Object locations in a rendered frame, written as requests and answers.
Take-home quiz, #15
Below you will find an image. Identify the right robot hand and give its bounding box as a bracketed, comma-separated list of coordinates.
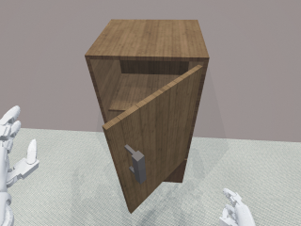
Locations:
[219, 188, 256, 226]

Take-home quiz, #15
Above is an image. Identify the cupboard door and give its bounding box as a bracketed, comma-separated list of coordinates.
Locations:
[102, 65, 203, 214]

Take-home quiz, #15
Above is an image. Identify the robot left forearm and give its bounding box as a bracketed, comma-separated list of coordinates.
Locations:
[0, 192, 14, 226]

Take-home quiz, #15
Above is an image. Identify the handle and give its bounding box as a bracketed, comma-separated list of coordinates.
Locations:
[124, 144, 147, 184]

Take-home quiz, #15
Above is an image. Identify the left robot hand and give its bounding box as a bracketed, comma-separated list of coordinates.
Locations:
[0, 105, 40, 192]

